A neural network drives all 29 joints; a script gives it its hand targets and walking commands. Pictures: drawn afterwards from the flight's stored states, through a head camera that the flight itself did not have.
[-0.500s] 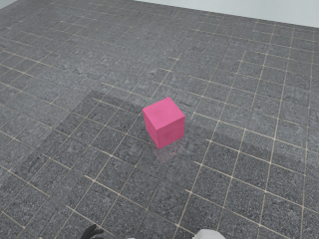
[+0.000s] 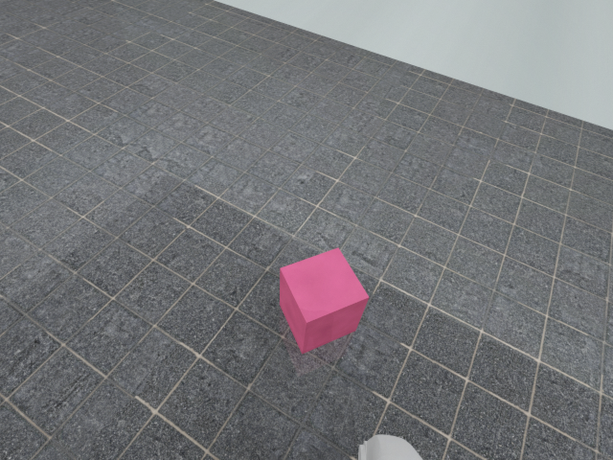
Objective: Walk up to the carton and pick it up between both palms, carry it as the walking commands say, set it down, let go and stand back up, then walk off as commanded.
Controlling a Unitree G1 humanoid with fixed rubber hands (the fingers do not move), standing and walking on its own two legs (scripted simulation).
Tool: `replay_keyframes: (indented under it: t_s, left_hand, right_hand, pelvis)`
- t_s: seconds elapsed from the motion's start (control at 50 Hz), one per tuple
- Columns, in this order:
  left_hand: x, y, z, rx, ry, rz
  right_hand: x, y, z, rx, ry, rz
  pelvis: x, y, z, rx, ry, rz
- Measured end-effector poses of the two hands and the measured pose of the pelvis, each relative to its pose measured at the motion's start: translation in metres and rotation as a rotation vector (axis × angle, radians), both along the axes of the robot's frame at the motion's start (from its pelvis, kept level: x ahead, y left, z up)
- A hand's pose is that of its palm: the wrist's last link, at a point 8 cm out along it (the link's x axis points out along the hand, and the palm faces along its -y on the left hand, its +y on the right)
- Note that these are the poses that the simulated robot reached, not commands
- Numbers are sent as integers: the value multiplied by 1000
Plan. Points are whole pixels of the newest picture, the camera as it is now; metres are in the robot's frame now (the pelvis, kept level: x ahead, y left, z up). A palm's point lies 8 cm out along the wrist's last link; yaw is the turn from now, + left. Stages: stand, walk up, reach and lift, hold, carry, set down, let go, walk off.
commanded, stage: walk up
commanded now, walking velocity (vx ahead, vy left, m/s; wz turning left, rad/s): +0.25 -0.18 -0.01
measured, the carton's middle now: (320, 301) +0.66 -0.07 -0.65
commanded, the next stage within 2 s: none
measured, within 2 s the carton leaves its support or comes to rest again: neither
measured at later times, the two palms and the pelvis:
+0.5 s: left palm (192, 449) +0.16 +0.18 -0.15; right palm (495, 439) +0.17 -0.28 -0.15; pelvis +0.13 -0.04 -0.01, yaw +0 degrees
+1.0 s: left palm (210, 442) +0.16 +0.15 -0.14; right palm (536, 458) +0.15 -0.33 -0.15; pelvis +0.11 -0.08 +0.00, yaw +0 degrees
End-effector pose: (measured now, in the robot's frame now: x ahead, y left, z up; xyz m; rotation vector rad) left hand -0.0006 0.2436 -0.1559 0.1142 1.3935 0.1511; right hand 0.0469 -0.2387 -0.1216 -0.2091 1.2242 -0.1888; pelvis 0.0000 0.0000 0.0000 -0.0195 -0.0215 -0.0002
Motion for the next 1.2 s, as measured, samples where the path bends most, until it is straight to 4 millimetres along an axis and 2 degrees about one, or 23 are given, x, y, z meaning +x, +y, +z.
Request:
replay_keyframes:
  t_s: [0.08,0.14,0.22,0.26,0.3,0.38,0.46,0.52,0.56,0.62,0.68,0.74,0.8,0.9,1.02,1.2]
  left_hand:
    - [73,-12,9,-5,-79,-65]
    - [122,-28,16,-1,-139,-111]
    - [175,-50,19,38,-223,-145]
    - [186,-60,21,56,-240,-137]
    - [186,-66,24,62,-223,-124]
    - [173,-70,26,65,-148,-75]
    - [160,-71,17,49,-74,-34]
    - [155,-66,3,30,-29,-16]
    - [156,-60,-2,35,-11,-3]
    - [161,-52,-4,54,0,5]
    - [170,-52,0,57,-19,-16]
    - [179,-61,6,60,-48,-34]
    - [183,-73,9,83,-100,-58]
    - [172,-89,20,95,-119,-64]
    - [162,-94,18,67,-115,-48]
    - [138,-100,16,20,-82,-32]
  right_hand:
    - [-33,-10,-3,13,123,-78]
    - [-47,-19,-7,31,190,-126]
    - [-45,-34,-27,78,251,-150]
    - [-31,-40,-36,92,262,-130]
    - [-7,-45,-38,100,243,-113]
    - [52,-48,-36,102,162,-75]
    - [106,-42,-33,83,82,-45]
    - [134,-35,-32,59,31,-34]
    - [144,-35,-28,43,5,-40]
    - [143,-43,-20,6,-6,-48]
    - [137,-56,-14,-12,6,-52]
    - [132,-69,-16,-9,12,-49]
    - [126,-82,-28,22,28,-54]
    - [115,-94,-32,40,57,-54]
    - [98,-87,-29,42,73,-50]
    - [66,-57,-20,92,122,-60]
  pelvis:
    - [22,-9,4,6,2,-5]
    - [40,-21,3,18,5,-9]
    - [70,-42,-9,47,5,-6]
    - [81,-48,-11,35,-1,-4]
    - [91,-51,-9,28,-8,0]
    - [111,-52,-2,19,-10,-1]
    - [123,-48,-3,2,-7,-2]
    - [131,-43,-10,-10,-10,3]
    - [131,-43,-11,3,-6,-6]
    - [126,-48,-10,1,1,-16]
    - [124,-56,-7,5,-2,-16]
    - [123,-63,-6,13,-3,-16]
    - [121,-75,-11,34,-4,-15]
    - [111,-82,-7,33,-8,-6]
    - [108,-80,-5,-2,-4,4]
    - [104,-78,5,21,-28,0]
